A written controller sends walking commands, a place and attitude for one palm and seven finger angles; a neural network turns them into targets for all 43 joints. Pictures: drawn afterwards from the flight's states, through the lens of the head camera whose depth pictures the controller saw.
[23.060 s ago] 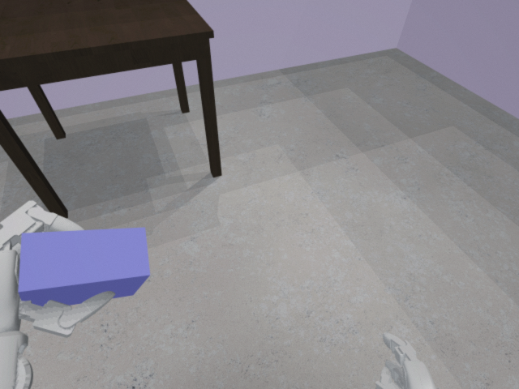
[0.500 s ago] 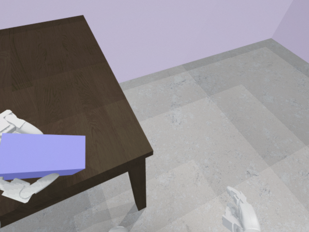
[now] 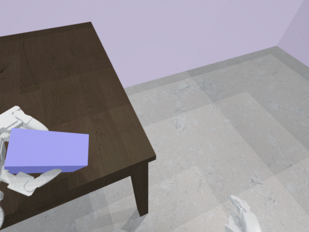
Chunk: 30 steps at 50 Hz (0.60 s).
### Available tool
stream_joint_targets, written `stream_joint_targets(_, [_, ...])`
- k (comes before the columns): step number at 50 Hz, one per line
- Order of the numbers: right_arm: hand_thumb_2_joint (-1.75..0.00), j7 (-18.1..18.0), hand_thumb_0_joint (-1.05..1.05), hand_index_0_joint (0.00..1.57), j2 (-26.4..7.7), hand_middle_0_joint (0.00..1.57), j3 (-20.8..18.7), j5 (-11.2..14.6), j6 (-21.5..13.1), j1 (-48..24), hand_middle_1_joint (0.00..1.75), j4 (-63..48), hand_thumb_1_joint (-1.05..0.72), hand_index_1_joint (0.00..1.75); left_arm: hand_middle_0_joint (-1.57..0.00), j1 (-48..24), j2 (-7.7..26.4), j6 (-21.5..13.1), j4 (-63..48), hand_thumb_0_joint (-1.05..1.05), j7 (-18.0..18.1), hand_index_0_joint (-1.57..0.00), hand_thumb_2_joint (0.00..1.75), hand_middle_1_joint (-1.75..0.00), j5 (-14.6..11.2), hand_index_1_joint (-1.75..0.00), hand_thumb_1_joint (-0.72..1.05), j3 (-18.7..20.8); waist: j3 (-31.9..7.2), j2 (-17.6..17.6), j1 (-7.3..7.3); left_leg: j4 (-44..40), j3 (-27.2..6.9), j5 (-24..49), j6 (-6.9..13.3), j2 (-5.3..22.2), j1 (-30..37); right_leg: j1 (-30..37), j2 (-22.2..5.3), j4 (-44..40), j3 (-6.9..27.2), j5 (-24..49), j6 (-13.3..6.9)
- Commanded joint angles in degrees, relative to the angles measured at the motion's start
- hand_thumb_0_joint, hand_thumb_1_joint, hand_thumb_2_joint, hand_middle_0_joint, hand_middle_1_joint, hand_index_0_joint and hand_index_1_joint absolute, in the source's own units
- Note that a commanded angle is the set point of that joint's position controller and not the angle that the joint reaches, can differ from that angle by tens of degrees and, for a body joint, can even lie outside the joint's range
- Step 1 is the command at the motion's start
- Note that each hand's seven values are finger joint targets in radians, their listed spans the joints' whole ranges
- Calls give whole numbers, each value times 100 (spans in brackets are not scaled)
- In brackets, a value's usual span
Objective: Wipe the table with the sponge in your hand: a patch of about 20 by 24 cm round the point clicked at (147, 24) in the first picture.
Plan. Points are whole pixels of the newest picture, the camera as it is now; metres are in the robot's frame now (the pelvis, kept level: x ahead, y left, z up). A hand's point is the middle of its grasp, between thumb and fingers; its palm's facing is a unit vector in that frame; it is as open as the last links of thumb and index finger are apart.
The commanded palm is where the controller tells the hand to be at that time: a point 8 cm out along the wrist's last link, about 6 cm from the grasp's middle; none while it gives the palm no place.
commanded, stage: come to a stop and stand still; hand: left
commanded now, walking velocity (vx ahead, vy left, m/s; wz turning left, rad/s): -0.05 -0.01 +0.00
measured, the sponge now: (58, 154) +0.23 +0.21 +0.14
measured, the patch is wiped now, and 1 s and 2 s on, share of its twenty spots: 0.00 0.00 0.00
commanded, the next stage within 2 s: look again from close up in 0.94 s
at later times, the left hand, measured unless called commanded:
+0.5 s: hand out of the picture +0.22 +0.31 +0.17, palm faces +0.42 -0.85 -0.33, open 10.0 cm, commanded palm +0.16 +0.32 +0.19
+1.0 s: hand out of the picture +0.23 +0.31 +0.16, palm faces +0.38 -0.86 -0.34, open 10.0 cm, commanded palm +0.17 +0.34 +0.19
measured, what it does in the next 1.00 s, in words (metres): shifts its weight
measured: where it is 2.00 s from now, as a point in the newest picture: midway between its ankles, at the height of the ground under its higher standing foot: outside the picture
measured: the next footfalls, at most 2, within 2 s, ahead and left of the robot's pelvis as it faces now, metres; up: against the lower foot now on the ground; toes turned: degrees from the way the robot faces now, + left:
none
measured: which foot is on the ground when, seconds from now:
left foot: down 0.00-1.00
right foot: down 0.00-1.00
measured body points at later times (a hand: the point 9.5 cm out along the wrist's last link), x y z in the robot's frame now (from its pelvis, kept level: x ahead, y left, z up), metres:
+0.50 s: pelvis +0.00 +0.05 +0.01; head +0.01 +0.08 +0.46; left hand +0.19 +0.35 +0.19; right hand +0.17 -0.17 -0.06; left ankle +0.03 +0.14 -0.73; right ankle -0.01 -0.09 -0.73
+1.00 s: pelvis +0.01 +0.07 +0.01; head +0.02 +0.09 +0.46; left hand +0.20 +0.36 +0.18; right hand +0.18 -0.16 -0.05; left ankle +0.03 +0.14 -0.73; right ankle -0.01 -0.09 -0.73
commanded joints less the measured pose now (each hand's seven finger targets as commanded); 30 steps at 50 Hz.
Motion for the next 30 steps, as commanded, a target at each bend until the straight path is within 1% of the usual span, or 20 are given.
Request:
stream_joint_targets(1, [-90, -3, 0, 20, -793, 20, -443, 86, -955, -45, 30, -731, -90, 30, -120, -1333, 1402, -803, 1497, 0, -364, -120, 130, -160, 121, -160, 10, 1352, -699, -1112, 443, 592, 669, 108, 284, -623, -111, 527, -1326, -931, 1909, 4215, 31])
stream_joint_targets(2, [-90, 94, 0, 20, -728, 20, -360, 161, -942, -94, 30, -837, -90, 30, -120, -1016, 603, -879, 1083, 0, -420, -120, 130, -160, -1, -160, 10, 621, -1038, -233, 299, 75, 586, 288, 345, -540, -69, 1103, -1450, -372, 1646, 4567, -26])
stream_joint_targets(3, [-90, 190, 0, 20, -841, 20, -331, 140, -890, 45, 30, -833, -90, 30, -120, -1106, 676, -991, -23, 0, -362, -120, 130, -160, -52, -160, 10, 561, -1333, -2, 189, -613, 627, 863, 370, -475, 449, 1228, -1187, -156, 1168, 4120, 162])
stream_joint_targets(4, [-90, 237, 0, 20, -827, 20, -325, 126, -904, -165, 30, -846, -90, 30, -120, -986, 644, -1059, -476, 0, -294, -120, 130, -160, -98, -160, 10, 527, -1501, 68, 223, -814, 511, 1745, 478, -320, 1037, 892, -887, -37, 864, 3405, 444])
stream_joint_targets(5, [-90, 284, 0, 20, -854, 20, -344, 119, -914, -291, 30, -889, -90, 30, -120, -736, 502, -1060, -697, 0, -241, -120, 130, -160, -113, -160, 10, 429, -1580, 166, 246, -786, 236, 2496, 644, 23, 1424, 551, -695, 137, 719, 2787, 657])
stream_joint_targets(6, [-90, 319, 0, 20, -843, 20, -364, 120, -900, -380, 30, -921, -90, 30, -120, -526, 486, -1026, -926, 0, -178, -120, 130, -160, -75, -160, 10, 415, -1630, 328, 245, -605, 104, 2860, 760, 246, 1524, 397, -613, 293, 657, 2477, 742])
stream_joint_targets(7, [-90, 344, 0, 20, -787, 20, -314, 137, -892, -487, 30, -918, -90, 30, -120, -267, 462, -999, -968, 0, -75, -120, 130, -160, -77, -160, 10, 439, -1663, 589, 212, -621, -79, 2803, 847, 374, 1414, 370, -585, 408, 555, 1998, 671])
stream_joint_targets(8, [-90, 366, 0, 20, -789, 20, -310, 112, -846, -482, 30, -960, -90, 30, -120, -271, 535, -997, -1093, 0, -9, -120, 130, -160, -21, -160, 10, 543, -1640, 509, 208, -637, -105, 2391, 792, 369, 964, 642, -580, 210, 570, 1505, 566])
stream_joint_targets(9, [-90, 367, 0, 20, -783, 20, -294, 115, -824, -525, 30, -987, -90, 30, -120, -324, 679, -997, -1226, 0, 54, -120, 130, -160, 19, -160, 10, 686, -1519, 347, 193, -619, 6, 1778, 661, 215, 649, 792, -591, -72, 634, 1329, 440])
stream_joint_targets(11, [-90, 281, 0, 20, -744, 20, -265, 90, -788, -536, 30, -971, -90, 30, -120, -346, 926, -1038, -1338, 0, 184, -120, 130, -160, -23, -160, 10, 1014, -1358, -56, 113, -423, 160, 770, 490, -170, 644, 558, -766, -658, 980, 1168, 216])
stream_joint_targets(12, [-90, 216, 0, 20, -737, 20, -240, 83, -736, -548, 30, -923, -90, 30, -120, -409, 1186, -1051, -1443, 0, 274, -120, 130, -160, -44, -160, 10, 1242, -1252, -152, 58, -414, 167, 437, 442, -295, 739, 326, -868, -838, 1123, 924, 105])
stream_joint_targets(13, [-90, 167, 0, 20, -688, 20, -201, 50, -709, -569, 30, -918, -90, 30, -120, -408, 982, -1065, -1293, 0, 285, -120, 130, -160, -85, -160, 10, 1145, -1133, -117, 26, -457, 164, 246, 424, -369, 801, 163, -875, -976, 1161, 617, 56])
stream_joint_targets(15, [-90, 100, 0, 20, -684, 20, -158, 26, -682, -653, 30, -883, -90, 30, -120, -557, 884, -1089, -1157, 0, 302, -120, 130, -160, -89, -160, 10, 1046, -886, 364, 6, -808, 82, 87, 447, -298, 864, 0, -707, -1088, 1115, 249, 88])
stream_joint_targets(17, [-90, 55, 0, 20, -718, 20, -133, 7, -674, -705, 30, -857, -90, 30, -120, -806, 818, -1101, -1076, 0, 309, -120, 130, -160, -50, -160, 10, 956, -759, 783, 13, -1218, -70, -134, 492, -153, 762, 166, -508, -1001, 926, 247, 148])
stream_joint_targets(19, [-90, 65, 0, 20, -715, 20, -100, 15, -696, -642, 30, -817, -90, 30, -120, -872, 558, -1062, -764, 0, 274, -120, 130, -160, 6, -160, 10, 674, -809, 744, 26, -1450, -128, -221, 535, -54, 647, 478, -399, -897, 726, 414, 212])
stream_joint_targets(20, [-90, 77, 0, 20, -728, 20, -92, 12, -697, -609, 30, -794, -90, 30, -120, -903, 450, -1022, -614, 0, 261, -120, 130, -160, 39, -160, 10, 538, -781, 630, 28, -1507, -130, -287, 534, -46, 556, 586, -381, -914, 664, 436, 233])
stream_joint_targets(22, [-90, 98, 0, 20, -718, 20, -79, 24, -718, -655, 30, -799, -90, 30, -120, -1007, 180, -944, -530, 0, 221, -120, 130, -160, 81, -160, 10, 209, -766, 451, 16, -1534, -63, -220, 510, -85, 700, 553, -362, -1024, 657, 561, 245])
stream_joint_targets(26, [-90, 138, 0, 20, -741, 20, -63, 7, -670, -632, 30, -772, -90, 30, -120, -1117, 154, -818, -502, 0, 228, -120, 130, -160, 184, -160, 10, 41, -806, 308, 24, -1584, -56, 4, 466, -146, 753, 643, -338, -1111, 586, 767, 269])
stream_joint_targets(27, [-90, 121, 0, 20, -735, 20, -55, -1, -660, -706, 30, -764, -90, 30, -120, -1208, 245, -806, -601, 0, 247, -120, 130, -160, 192, -160, 10, 111, -825, 384, 14, -1627, -47, 11, 438, -159, 758, 685, -335, -1106, 567, 780, 266])
stream_joint_targets(30, [-90, 110, 0, 20, -714, 20, -40, -22, -605, -678, 30, -790, -90, 30, -120, -1133, 378, -785, -660, 0, 271, -120, 130, -160, 179, -160, 10, 289, -903, 321, 41, -1596, -40, 189, 424, -210, 743, 855, -335, -1132, 531, 976, 262])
